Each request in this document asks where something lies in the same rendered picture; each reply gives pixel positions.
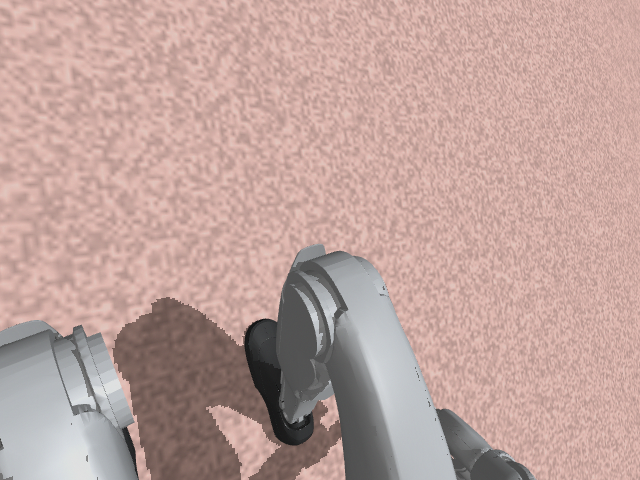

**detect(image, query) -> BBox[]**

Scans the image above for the right robot foot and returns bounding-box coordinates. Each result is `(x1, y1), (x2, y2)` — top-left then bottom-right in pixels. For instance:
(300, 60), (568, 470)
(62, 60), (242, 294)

(245, 319), (314, 446)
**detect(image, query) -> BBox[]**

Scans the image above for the right robot arm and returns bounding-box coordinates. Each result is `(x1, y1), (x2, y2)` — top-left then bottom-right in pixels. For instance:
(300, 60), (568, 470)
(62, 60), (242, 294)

(470, 450), (537, 480)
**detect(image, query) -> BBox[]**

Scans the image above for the right robot hand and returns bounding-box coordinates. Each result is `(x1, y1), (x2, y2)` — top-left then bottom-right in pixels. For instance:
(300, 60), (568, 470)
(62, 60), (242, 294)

(434, 406), (493, 480)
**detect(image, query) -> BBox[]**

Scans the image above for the left robot foot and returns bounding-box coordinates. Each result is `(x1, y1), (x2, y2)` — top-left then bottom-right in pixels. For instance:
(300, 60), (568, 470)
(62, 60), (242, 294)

(122, 427), (139, 480)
